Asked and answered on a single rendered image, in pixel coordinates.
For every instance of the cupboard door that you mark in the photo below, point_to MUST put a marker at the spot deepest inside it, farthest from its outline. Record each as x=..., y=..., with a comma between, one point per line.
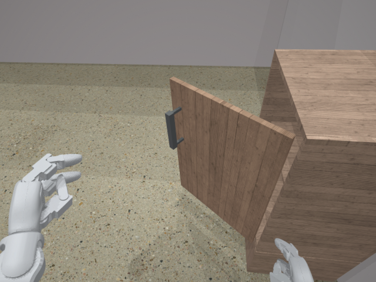
x=230, y=159

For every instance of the robot left hand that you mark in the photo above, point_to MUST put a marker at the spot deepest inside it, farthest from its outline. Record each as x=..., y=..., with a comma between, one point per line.
x=28, y=199

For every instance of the handle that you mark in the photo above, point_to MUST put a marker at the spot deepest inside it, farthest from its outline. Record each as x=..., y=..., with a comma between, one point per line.
x=171, y=129

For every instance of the robot right hand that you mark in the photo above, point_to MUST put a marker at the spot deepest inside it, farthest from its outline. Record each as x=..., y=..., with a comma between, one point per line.
x=296, y=270

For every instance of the robot left forearm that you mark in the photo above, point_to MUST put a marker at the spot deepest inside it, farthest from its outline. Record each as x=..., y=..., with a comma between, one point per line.
x=22, y=258

